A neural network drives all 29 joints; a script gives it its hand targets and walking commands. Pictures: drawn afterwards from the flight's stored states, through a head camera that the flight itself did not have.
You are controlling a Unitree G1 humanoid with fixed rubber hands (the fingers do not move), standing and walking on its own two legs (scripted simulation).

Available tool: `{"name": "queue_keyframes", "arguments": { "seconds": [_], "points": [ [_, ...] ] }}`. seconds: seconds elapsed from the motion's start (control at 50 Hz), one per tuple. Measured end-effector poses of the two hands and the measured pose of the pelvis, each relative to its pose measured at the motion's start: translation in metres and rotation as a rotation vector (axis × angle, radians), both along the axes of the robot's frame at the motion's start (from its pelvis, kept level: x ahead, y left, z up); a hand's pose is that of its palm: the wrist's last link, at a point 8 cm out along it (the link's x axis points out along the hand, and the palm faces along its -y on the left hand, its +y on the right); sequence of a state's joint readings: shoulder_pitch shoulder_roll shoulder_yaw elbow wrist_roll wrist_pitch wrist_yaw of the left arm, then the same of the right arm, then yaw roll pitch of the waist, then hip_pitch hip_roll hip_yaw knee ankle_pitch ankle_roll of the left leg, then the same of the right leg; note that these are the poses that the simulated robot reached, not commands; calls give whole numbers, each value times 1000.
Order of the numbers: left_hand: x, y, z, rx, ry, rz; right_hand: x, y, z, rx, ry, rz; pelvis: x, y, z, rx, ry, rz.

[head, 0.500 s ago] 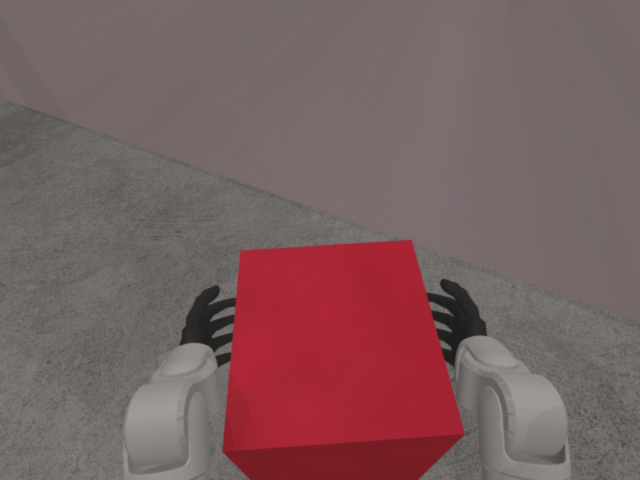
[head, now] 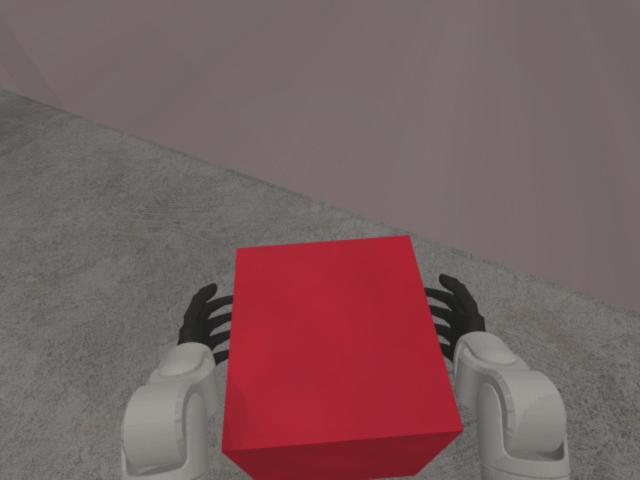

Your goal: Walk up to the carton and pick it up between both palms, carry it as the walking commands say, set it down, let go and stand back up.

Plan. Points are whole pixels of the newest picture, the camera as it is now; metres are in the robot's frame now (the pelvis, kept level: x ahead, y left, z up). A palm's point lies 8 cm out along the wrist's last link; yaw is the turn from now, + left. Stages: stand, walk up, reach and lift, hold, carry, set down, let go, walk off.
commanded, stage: carry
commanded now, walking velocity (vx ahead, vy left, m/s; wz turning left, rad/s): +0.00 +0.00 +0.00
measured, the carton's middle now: (332, 370) +0.25 +0.00 +0.02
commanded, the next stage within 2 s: hold in 1.84 s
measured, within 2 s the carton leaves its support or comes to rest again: neither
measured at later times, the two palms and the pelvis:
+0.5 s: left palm (188, 346) +0.25 +0.16 +0.09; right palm (451, 336) +0.24 -0.13 +0.09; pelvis +0.01 +0.01 +0.00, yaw +0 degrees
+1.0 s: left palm (197, 336) +0.28 +0.16 +0.07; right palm (439, 326) +0.27 -0.13 +0.07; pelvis +0.01 +0.02 +0.00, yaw +0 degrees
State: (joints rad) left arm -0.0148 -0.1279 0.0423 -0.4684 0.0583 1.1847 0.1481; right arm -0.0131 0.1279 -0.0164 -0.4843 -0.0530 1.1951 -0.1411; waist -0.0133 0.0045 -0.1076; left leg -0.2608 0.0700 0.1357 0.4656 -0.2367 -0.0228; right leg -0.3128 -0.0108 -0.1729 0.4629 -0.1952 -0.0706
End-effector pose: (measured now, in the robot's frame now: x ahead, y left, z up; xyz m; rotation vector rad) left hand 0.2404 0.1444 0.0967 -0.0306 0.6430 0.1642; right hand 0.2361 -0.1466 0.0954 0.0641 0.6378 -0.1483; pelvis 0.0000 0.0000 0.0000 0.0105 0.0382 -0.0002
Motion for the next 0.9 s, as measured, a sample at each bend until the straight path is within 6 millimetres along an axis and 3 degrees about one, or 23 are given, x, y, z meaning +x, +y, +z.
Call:
{"name": "queue_keyframes", "arguments": {
  "seconds": [0.5, 0.9],
  "points": [
    [11, 13, -3, -6, 4, -7, 9, 13, -1, -7, 4, -6, 7, 14, 0, -1, 1, -4],
    [34, 14, -23, -3, 13, -23, 32, 15, -20, -17, 13, 7, 10, 16, -1, -3, 1, -5]
  ]
}}
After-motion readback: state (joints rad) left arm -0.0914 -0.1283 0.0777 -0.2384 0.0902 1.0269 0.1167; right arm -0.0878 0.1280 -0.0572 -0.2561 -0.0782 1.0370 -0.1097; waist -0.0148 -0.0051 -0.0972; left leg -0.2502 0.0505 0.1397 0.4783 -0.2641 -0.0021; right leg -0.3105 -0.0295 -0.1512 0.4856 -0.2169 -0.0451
